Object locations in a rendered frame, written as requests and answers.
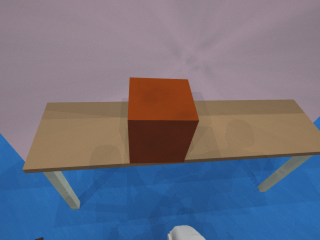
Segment robot right thigh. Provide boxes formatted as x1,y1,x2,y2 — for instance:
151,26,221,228
167,225,206,240

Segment table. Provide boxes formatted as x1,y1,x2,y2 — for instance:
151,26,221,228
22,99,320,210

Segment carton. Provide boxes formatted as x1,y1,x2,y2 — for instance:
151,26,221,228
127,77,199,164

